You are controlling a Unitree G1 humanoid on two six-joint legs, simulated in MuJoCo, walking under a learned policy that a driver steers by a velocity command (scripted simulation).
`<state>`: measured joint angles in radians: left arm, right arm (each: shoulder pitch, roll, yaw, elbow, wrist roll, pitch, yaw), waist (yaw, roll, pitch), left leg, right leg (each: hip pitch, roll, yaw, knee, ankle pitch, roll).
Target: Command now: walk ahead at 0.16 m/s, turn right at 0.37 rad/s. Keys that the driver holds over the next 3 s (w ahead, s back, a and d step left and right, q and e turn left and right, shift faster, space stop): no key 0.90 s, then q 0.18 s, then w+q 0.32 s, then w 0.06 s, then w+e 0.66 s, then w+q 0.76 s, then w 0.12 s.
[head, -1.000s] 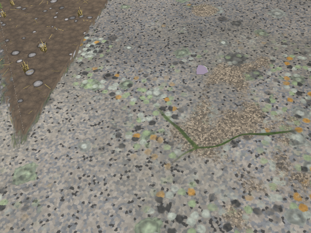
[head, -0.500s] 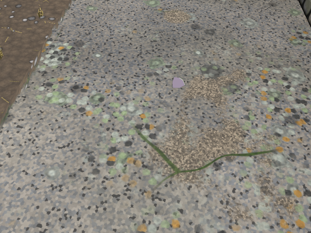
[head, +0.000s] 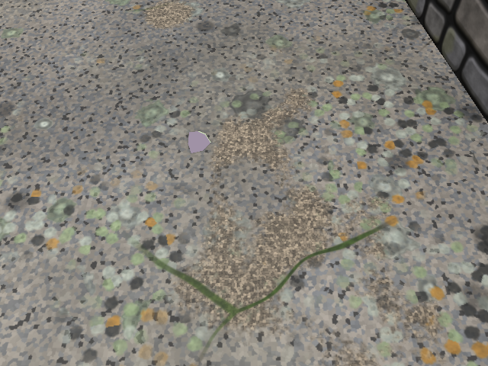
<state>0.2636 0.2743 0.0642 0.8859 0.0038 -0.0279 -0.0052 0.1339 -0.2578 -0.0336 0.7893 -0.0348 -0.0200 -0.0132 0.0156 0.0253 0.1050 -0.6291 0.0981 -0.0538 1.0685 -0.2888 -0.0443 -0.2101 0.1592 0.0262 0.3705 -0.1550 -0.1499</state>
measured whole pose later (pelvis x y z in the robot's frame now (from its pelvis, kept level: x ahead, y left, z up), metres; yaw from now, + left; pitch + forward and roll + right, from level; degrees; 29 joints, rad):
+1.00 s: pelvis +0.11 +0.02 +0.00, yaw -2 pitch -2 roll +0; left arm 0.25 0.19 -0.01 1.11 0.01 0.00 0.05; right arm 0.25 -0.22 -0.01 1.06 -0.01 0.02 -0.02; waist -0.02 0.02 0.03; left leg -0.23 -0.01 -0.02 0.42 -0.17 0.01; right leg -0.10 0.04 0.03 0.40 -0.27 -0.03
